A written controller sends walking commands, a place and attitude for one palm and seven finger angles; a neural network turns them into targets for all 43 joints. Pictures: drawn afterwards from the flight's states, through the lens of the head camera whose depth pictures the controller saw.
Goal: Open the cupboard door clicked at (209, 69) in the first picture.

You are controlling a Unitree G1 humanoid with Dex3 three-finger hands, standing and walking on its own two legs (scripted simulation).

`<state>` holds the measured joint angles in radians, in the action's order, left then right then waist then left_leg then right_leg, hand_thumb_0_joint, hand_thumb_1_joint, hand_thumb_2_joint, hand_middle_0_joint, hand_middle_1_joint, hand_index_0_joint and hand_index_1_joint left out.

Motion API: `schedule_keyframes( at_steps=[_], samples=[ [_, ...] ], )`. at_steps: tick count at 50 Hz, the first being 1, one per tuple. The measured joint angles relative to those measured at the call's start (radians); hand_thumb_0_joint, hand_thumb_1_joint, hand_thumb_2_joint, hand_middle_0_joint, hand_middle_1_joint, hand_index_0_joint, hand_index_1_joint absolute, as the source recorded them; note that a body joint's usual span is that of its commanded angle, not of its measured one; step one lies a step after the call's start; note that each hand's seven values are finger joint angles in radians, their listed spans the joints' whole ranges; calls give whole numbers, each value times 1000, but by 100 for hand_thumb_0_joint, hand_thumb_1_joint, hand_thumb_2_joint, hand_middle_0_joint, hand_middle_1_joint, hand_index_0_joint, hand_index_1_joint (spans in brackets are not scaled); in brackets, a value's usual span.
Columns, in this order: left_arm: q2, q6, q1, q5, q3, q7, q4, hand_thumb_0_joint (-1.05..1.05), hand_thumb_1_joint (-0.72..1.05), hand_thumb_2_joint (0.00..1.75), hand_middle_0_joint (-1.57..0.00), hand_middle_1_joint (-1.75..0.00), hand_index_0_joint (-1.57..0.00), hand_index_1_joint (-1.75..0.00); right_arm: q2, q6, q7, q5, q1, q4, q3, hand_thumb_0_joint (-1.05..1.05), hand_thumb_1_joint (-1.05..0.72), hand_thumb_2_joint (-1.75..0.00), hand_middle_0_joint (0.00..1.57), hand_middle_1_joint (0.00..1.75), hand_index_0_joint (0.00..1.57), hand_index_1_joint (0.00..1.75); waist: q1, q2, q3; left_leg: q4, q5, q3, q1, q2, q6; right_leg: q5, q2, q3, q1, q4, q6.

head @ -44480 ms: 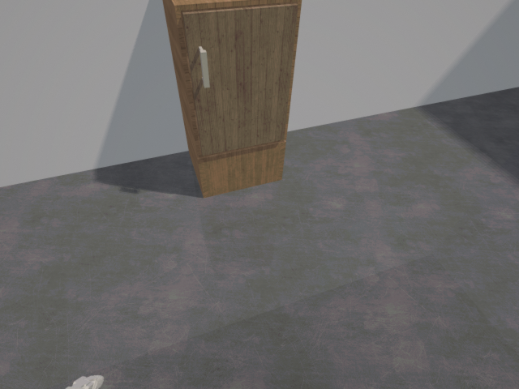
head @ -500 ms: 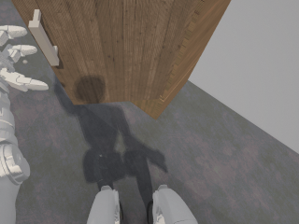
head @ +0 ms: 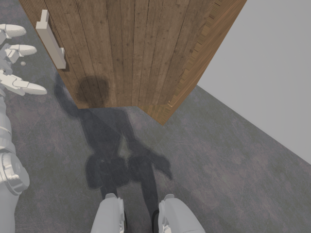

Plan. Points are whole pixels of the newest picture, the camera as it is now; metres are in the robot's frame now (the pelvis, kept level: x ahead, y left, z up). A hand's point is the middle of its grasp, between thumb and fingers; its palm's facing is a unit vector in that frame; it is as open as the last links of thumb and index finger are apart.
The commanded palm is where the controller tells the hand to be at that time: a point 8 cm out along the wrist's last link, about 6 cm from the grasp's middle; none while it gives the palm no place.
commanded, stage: move the hooked fingers beside the handle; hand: left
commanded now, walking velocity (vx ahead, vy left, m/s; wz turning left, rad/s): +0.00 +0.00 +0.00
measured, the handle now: (53, 41) +0.57 +0.23 +0.06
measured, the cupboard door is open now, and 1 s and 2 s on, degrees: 45 45 45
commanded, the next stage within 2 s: slide the fingers in behind the handle in 0.38 s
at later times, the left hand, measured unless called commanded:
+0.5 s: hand (29, 66) +0.50 +0.27 +0.05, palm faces +0.06 -1.00 -0.01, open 14.0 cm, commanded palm +0.49 +0.30 +0.05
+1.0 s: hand (47, 62) +0.51 +0.24 +0.05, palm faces +0.08 -1.00 -0.02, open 14.0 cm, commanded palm +0.49 +0.27 +0.05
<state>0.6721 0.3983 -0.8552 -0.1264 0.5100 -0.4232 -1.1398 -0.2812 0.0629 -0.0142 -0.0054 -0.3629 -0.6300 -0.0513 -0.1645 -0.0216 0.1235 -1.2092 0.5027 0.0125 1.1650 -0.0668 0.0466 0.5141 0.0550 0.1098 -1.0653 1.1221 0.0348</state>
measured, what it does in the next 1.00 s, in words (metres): stands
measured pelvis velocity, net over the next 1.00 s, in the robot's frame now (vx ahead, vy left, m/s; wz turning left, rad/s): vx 0.00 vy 0.00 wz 0.00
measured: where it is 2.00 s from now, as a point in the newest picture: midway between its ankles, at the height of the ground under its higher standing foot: outside the picture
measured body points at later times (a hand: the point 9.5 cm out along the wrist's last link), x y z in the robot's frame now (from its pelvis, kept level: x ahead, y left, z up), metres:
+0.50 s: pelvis -0.01 +0.01 +0.00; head +0.15 +0.05 +0.41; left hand +0.49 +0.33 +0.05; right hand +0.00 -0.26 -0.10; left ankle +0.03 +0.09 -0.64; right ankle +0.00 -0.11 -0.64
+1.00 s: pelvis +0.00 +0.00 +0.00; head +0.16 +0.03 +0.42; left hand +0.50 +0.29 +0.06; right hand +0.01 -0.27 -0.11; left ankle +0.03 +0.09 -0.64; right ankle +0.00 -0.11 -0.64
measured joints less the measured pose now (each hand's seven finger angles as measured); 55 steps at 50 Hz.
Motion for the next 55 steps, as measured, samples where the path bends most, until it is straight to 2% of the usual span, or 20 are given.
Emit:
schedule_keyframes(
  at_steps=[6,13,17,23,33,39,45,55],
  samples=[
    [-31,-19,-2,14,-32,26,-43,-1,-50,30,-30,-120,-30,-120,-2,2,-2,1,13,21,-3,0,-90,-90,20,30,21,30,-4,-2,7,12,-4,7,-18,7,8,-4,-7,-7,16,-10,-8],
    [-21,39,-6,38,11,70,-31,-1,-50,30,-30,-120,-31,-120,2,-9,1,12,20,30,-6,0,-90,-90,20,30,21,30,-18,3,-2,-10,1,14,-1,4,12,-2,-5,-13,-4,12,-12],
    [3,29,-28,32,-11,56,-50,-1,-50,30,-30,-120,-30,-120,2,0,0,8,11,23,-10,0,-90,-90,20,30,21,30,-16,-2,-10,-15,0,9,7,6,14,-2,-7,-9,-8,15,-13],
    [3,4,-48,17,-31,32,-75,-1,-50,30,-30,-120,-30,-120,-1,8,-6,6,-6,8,-17,0,-90,-90,20,30,21,30,-14,-6,-11,-14,-6,8,22,11,17,-6,-12,-7,-21,15,-16],
    [-32,19,-66,35,-39,80,-37,-1,-50,30,-30,-120,-30,-120,1,8,1,18,-13,-1,-7,0,-90,-90,20,30,21,30,-28,-7,-8,-23,-3,4,44,10,14,-3,-11,-4,-42,23,-13],
    [-63,0,-35,40,-36,107,-24,-1,-50,30,-30,-120,-30,-120,6,17,7,17,-17,10,-6,0,-90,-90,20,30,21,30,-28,-12,-2,-3,-3,13,16,6,12,-5,-6,-14,-21,7,-12],
    [-72,20,-25,45,-35,138,-30,-1,-50,30,-30,-120,-30,-120,13,14,12,17,-14,17,-8,0,-90,-90,20,30,21,30,-26,-10,0,1,1,15,0,3,6,2,-3,-17,-10,10,-6],
    [-72,19,-30,32,-48,122,-43,-1,-50,30,-30,-120,-30,-120,11,10,11,11,3,15,-5,0,-90,-90,20,30,21,30,-19,-5,-4,-10,5,7,8,2,-3,11,-1,-9,-18,25,4]
  ],
)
